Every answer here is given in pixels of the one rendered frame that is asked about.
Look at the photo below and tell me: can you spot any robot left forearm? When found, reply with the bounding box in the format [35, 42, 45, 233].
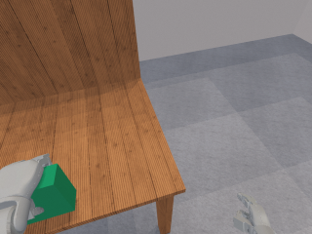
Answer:
[0, 196, 31, 234]

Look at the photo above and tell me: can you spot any sponge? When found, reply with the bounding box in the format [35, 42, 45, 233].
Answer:
[27, 163, 77, 225]

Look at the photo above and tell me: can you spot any robot right hand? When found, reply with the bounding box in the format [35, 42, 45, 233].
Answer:
[233, 192, 271, 234]

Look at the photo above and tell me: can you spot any robot right forearm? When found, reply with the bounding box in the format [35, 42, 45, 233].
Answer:
[253, 224, 276, 234]

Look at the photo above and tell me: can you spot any table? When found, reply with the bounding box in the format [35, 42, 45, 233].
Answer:
[0, 0, 186, 234]

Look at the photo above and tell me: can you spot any robot left hand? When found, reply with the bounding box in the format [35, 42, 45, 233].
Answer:
[0, 153, 53, 220]

